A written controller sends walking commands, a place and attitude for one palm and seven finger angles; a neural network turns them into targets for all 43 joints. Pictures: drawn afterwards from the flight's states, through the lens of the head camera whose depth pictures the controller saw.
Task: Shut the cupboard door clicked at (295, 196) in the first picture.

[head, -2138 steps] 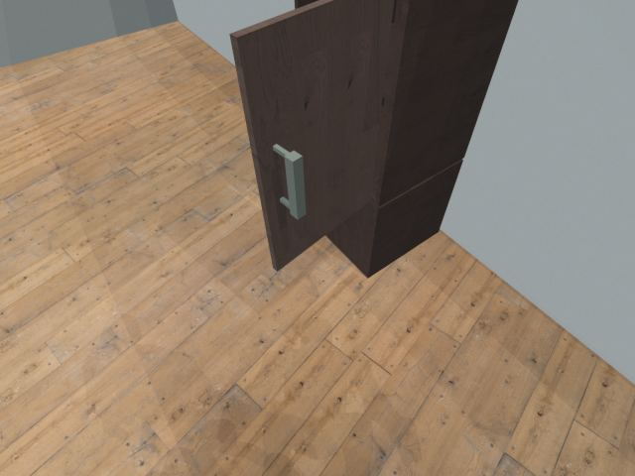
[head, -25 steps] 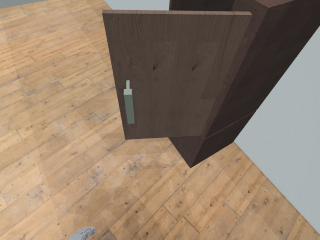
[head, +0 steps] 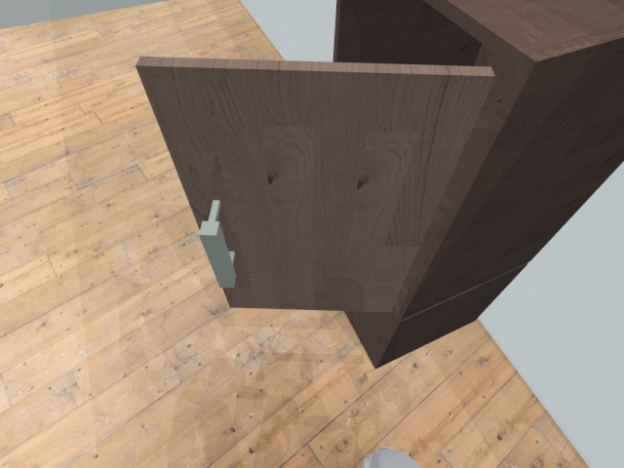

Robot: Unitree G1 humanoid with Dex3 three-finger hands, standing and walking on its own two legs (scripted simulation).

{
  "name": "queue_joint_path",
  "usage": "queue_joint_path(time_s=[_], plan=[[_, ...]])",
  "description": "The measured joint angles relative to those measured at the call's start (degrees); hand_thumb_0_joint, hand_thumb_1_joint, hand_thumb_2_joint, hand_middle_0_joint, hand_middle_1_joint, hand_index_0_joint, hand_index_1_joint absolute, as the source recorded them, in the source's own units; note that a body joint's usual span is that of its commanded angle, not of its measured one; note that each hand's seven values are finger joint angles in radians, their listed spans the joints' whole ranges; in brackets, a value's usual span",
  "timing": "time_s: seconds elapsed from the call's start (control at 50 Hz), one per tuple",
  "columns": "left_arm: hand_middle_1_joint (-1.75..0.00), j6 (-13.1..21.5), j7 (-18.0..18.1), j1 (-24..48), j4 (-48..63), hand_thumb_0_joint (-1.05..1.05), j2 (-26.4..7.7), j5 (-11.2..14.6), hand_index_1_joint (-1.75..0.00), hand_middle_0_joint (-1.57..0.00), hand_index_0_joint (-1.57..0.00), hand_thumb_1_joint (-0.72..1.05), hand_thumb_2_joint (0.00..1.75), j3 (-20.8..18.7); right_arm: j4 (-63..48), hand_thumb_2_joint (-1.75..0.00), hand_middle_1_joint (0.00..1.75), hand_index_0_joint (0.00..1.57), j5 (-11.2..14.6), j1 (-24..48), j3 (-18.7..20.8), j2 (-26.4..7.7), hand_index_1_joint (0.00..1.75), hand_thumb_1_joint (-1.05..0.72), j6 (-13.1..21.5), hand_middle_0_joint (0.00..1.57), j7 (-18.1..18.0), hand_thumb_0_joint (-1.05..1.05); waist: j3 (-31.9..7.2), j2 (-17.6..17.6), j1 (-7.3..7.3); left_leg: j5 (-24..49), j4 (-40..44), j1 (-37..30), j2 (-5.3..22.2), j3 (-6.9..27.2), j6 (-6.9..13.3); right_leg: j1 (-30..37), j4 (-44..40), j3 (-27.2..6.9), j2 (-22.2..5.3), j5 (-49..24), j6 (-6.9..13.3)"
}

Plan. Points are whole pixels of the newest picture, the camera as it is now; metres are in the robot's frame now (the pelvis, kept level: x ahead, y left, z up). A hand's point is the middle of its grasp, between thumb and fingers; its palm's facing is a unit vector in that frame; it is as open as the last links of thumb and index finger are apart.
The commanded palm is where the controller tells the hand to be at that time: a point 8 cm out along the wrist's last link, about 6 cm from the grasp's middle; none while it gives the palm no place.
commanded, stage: come to a stop and stand still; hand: left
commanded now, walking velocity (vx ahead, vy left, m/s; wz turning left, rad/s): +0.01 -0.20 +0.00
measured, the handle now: (222, 246) +0.43 +0.18 -0.04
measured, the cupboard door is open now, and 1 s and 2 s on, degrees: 64 64 64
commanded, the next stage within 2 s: look again from close up in 1.08 s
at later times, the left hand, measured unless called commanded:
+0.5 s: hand out of the picture +0.07 +0.14 -0.17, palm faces +0.11 -0.96 -0.25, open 7.3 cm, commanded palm none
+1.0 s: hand out of the picture +0.05 +0.16 -0.16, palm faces +0.02 -0.97 -0.22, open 7.4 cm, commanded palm none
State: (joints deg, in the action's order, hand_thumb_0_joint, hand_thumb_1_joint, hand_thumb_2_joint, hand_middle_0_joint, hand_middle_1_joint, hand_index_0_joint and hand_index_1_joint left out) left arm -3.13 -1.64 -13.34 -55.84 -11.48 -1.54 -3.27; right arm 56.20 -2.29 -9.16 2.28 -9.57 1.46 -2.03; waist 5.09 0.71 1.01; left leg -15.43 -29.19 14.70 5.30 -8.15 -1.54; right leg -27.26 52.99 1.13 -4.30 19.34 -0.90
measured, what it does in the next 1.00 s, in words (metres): steps on the spot: right foot, then left foot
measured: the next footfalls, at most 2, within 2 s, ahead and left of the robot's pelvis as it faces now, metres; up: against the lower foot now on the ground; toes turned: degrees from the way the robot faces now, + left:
right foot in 0.08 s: +0.09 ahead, -0.18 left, +0.00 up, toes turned -5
left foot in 0.58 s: +0.05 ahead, +0.08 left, +0.00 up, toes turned +1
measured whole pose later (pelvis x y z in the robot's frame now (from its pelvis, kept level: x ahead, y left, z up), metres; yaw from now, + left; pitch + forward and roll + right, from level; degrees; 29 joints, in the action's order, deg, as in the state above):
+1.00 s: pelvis +0.01 -0.02 +0.01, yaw +1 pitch +0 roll +1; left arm -0.8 1.8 -13.4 -59.6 -9.8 -0.9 -0.2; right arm 60.8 -1.0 -12.9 1.4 -9.8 -1.2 -1.2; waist 1.8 0.0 -0.9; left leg -11.2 -24.2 13.2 -2.0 -3.7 2.0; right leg -8.9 26.7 0.6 -0.9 18.0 0.4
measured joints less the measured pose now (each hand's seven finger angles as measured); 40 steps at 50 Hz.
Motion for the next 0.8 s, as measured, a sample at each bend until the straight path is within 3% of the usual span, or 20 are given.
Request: queue_joint_path(time_s=[0.06, 0.1, 0.14, 0.18, 0.3, 0.4, 0.5, 0.58, 0.62, 0.66, 0.72, 0.8], plan=[[-0.30, 0.8, -0.4, -0.1, 1.3, 0.00, 0.3, -0.2, -0.30, -0.20, -0.19, 0.91, 0.89, 0.1, 0.7, -0.90, 0.30, 0.21, 0.0, -0.1, 1.0, -0.8, 0.30, -0.90, -1.2, 0.21, 0.3, 0.00, -0.2, -1.7, -0.20, -2.1, -2.4, 0.0, 2.3, 1.6, -2.3, 3.8, -13.0, 2.1, -0.8, -4.6, -0.4], [-0.30, 1.9, -0.2, -0.5, 1.9, 0.00, 0.0, -0.5, -0.30, -0.20, -0.19, 0.91, 0.89, 0.1, 0.8, -0.90, 0.30, 0.21, 0.2, -0.4, 1.5, -1.4, 0.30, -0.90, -2.2, 0.21, 0.4, 0.00, -0.7, -1.7, -0.02, -7.9, -9.4, 2.6, 2.9, 3.3, -2.1, 6.1, -17.3, 2.9, -0.4, -1.8, -0.7], [-0.30, 2.7, 0.9, 0.0, 1.4, 0.00, 1.3, -0.6, -0.30, -0.20, -0.19, 0.91, 0.89, 0.4, 1.1, -0.90, 0.30, 0.21, 0.7, 0.4, 1.9, -2.8, 0.30, -0.90, -3.4, 0.21, 0.0, 0.01, 0.1, -3.2, 0.27, -14.6, -19.1, 6.2, 1.6, 6.9, -0.9, 6.0, -15.8, 3.8, 1.1, -1.0, 0.6], [-0.30, 3.3, 2.0, -0.1, 0.7, 0.00, 2.4, -0.6, -0.30, -0.20, -0.19, 0.91, 0.89, 1.0, 1.2, -0.90, 0.30, 0.20, 1.2, 1.1, 2.1, -3.6, 0.30, -0.91, -3.7, 0.20, -0.2, 0.01, 0.6, -3.3, 0.07, -15.8, -24.8, 8.2, -0.7, 7.9, -0.5, 7.3, -17.0, 4.2, 1.6, -2.1, 1.7], [-0.30, 2.8, 3.5, 0.1, -0.1, 0.00, 3.5, -0.7, -0.30, -0.20, -0.20, 0.93, 0.89, 1.3, 0.5, -0.90, 0.30, 0.20, 1.5, 2.2, 2.0, -3.6, 0.30, -0.91, -4.3, 0.20, 0.3, 0.01, 1.4, -1.9, 0.44, -13.2, -25.4, 9.3, -6.0, 6.0, -1.3, 10.8, -21.6, 4.9, 2.1, -3.1, 2.9], [-0.30, 2.7, 4.3, 0.5, 0.6, 0.00, 2.7, -0.6, -0.30, -0.20, -0.20, 0.92, 0.89, 0.8, -0.8, -0.90, 0.30, 0.20, 1.2, 3.7, 1.8, -2.7, 0.30, -0.91, -5.6, 0.20, 1.0, 0.01, 2.1, -1.0, 1.35, -11.3, -27.2, 11.1, -7.6, 6.7, -1.6, 11.8, -23.6, 5.6, 2.1, -4.1, 2.9], [-0.30, 2.1, 4.3, 0.5, 1.2, 0.00, 0.9, -0.9, -0.30, -0.20, -0.20, 0.91, 0.89, 0.2, -2.4, -0.90, 0.30, 0.20, 1.4, 5.1, 1.5, -1.5, 0.30, -0.91, -5.6, 0.20, 1.5, 0.01, 2.2, 0.7, 1.90, -10.3, -20.3, 8.9, -6.6, 7.7, -1.4, 11.1, -22.9, 5.1, 0.8, -4.3, 1.9], [-0.30, 1.1, 3.7, 0.1, 1.1, 0.00, -0.6, -0.5, -0.30, -0.20, -0.20, 0.91, 0.89, -0.1, -3.4, -0.90, 0.30, 0.20, 1.4, 4.3, 0.9, -1.0, 0.30, -0.90, -3.9, 0.20, 1.8, 0.01, 0.8, 1.1, 1.33, -1.2, -3.6, 1.5, -4.8, 7.2, -0.3, 9.3, -19.0, 4.8, -0.2, -2.7, 0.0], [-0.30, 0.3, 3.6, 1.0, 0.9, 0.00, -1.5, -0.1, -0.30, -0.20, -0.20, 0.91, 0.89, -0.3, -3.3, -0.90, 0.30, 0.20, 1.0, 3.6, 0.7, -0.4, 0.30, -0.90, -3.5, 0.20, 1.8, 0.01, 0.6, 2.1, 1.14, -2.4, -4.1, 1.7, -5.8, 6.7, 1.9, 7.5, -13.8, 3.2, -0.5, 3.4, -0.4], [-0.30, -0.2, 3.8, 1.9, 0.7, 0.00, -2.1, 0.0, -0.30, -0.20, -0.20, 0.91, 0.89, -0.4, -3.0, -0.90, 0.30, 0.20, 0.5, 2.8, 0.1, 0.3, 0.30, -0.90, -3.5, 0.20, 1.5, 0.01, 0.6, 2.3, 1.02, -2.0, -3.8, 1.7, -6.4, 6.6, 3.3, 5.3, -5.5, 0.6, 1.0, 9.0, -0.1], [-0.30, 0.1, 3.8, 2.6, 0.8, 0.00, -2.2, 0.2, -0.30, -0.20, -0.20, 0.91, 0.89, -0.3, -2.2, -0.90, 0.30, 0.20, 0.4, 1.6, -0.6, 1.0, 0.30, -0.90, -3.5, 0.20, 1.1, 0.01, 0.1, 1.8, 0.78, 0.2, -1.1, 0.9, -6.7, 6.6, 4.0, 4.2, 2.0, -1.0, 2.8, 9.5, -0.1], [-0.30, 0.5, 3.7, 2.3, 0.5, 0.00, -1.5, 0.4, -0.30, -0.20, -0.19, 0.91, 0.89, 0.4, -1.0, -0.90, 0.30, 0.20, 0.6, 0.0, -0.8, 1.3, 0.30, -0.91, -3.1, 0.20, 0.7, 0.00, -1.0, 0.9, 0.19, 2.3, 2.3, 0.0, -7.3, 5.9, 4.4, 8.6, -5.4, -0.2, 3.0, 8.4, -0.2]])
